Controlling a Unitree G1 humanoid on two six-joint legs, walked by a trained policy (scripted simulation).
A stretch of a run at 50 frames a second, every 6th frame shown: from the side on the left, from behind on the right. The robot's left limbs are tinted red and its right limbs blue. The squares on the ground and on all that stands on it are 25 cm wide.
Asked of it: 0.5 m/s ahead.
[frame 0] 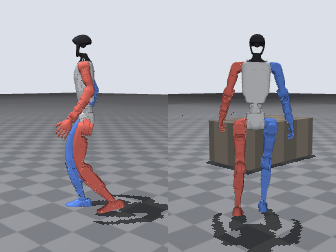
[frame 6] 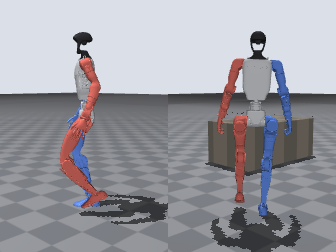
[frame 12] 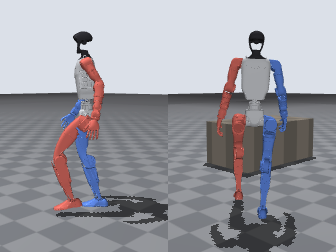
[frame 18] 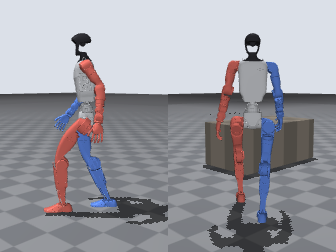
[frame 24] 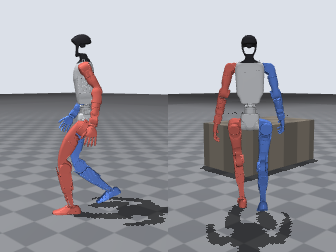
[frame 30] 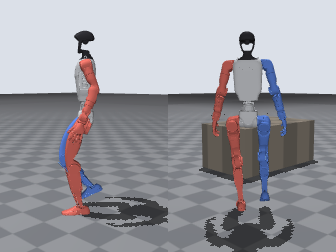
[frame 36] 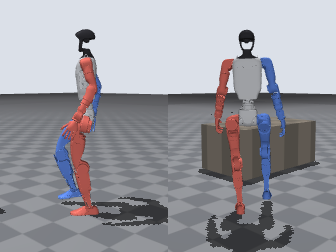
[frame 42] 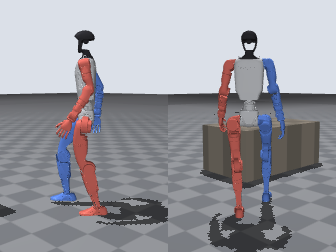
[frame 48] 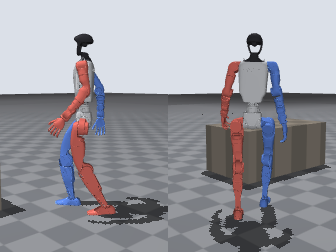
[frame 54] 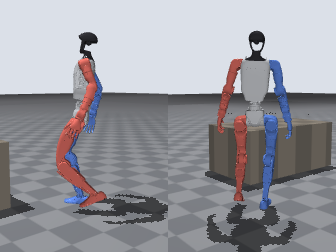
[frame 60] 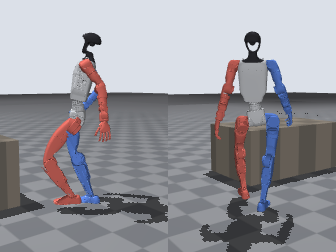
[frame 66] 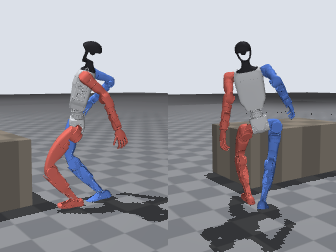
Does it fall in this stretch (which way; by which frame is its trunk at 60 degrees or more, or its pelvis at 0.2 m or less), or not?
no
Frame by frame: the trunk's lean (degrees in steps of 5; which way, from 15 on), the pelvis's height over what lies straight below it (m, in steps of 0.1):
0: 5, 0.8
6: 5, 0.8
12: 5, 0.8
18: 5, 0.8
24: 5, 0.8
30: 0, 0.8
36: 0, 0.8
42: 0, 0.8
48: 0, 0.8
54: 5, 0.8
60: 15 backward, 0.7
66: 20 backward and to its left, 0.7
